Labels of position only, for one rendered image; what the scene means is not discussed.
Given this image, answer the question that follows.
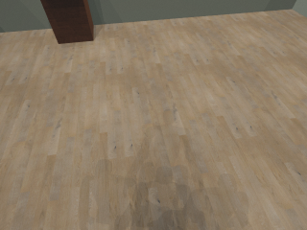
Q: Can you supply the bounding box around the cabinet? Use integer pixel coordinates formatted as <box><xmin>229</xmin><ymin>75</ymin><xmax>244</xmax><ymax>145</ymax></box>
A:
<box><xmin>40</xmin><ymin>0</ymin><xmax>94</xmax><ymax>44</ymax></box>

